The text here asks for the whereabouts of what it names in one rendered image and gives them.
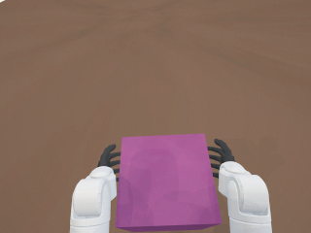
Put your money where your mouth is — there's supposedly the right robot forearm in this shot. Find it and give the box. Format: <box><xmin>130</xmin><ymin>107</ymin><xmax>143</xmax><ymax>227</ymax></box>
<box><xmin>218</xmin><ymin>161</ymin><xmax>272</xmax><ymax>233</ymax></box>

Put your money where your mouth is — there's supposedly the robot left hand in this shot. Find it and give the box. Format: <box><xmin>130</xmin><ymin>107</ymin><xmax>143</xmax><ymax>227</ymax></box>
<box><xmin>97</xmin><ymin>144</ymin><xmax>121</xmax><ymax>182</ymax></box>

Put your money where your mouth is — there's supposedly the left robot forearm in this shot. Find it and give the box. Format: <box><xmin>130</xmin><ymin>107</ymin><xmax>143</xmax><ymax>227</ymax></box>
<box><xmin>69</xmin><ymin>166</ymin><xmax>117</xmax><ymax>233</ymax></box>

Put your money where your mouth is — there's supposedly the robot right hand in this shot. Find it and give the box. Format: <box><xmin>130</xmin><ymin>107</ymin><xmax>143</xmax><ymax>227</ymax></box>
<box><xmin>207</xmin><ymin>139</ymin><xmax>235</xmax><ymax>178</ymax></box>

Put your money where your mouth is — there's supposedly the carton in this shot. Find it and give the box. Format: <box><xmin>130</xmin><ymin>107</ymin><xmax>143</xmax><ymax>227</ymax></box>
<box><xmin>115</xmin><ymin>133</ymin><xmax>223</xmax><ymax>232</ymax></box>

